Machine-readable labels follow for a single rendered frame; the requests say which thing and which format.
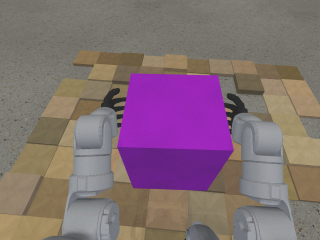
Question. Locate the right robot upper arm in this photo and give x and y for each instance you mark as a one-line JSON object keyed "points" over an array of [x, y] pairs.
{"points": [[262, 223]]}

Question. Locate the right robot hand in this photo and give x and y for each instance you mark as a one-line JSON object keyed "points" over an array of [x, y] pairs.
{"points": [[236, 109]]}

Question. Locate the carton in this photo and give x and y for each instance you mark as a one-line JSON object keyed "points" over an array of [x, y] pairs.
{"points": [[174, 133]]}

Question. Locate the left robot forearm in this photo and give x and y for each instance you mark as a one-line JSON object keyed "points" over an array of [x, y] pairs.
{"points": [[92, 146]]}

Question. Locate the left robot hand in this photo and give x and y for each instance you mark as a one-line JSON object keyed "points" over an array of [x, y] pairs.
{"points": [[109, 102]]}

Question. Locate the right robot forearm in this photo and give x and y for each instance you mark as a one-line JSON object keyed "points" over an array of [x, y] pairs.
{"points": [[262, 154]]}

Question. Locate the left robot upper arm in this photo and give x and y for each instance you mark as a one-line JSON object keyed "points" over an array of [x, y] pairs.
{"points": [[91, 219]]}

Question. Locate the right robot thigh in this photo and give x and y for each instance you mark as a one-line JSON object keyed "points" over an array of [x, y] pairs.
{"points": [[200, 232]]}

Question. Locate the right robot shin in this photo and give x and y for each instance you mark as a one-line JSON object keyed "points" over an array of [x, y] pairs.
{"points": [[197, 223]]}

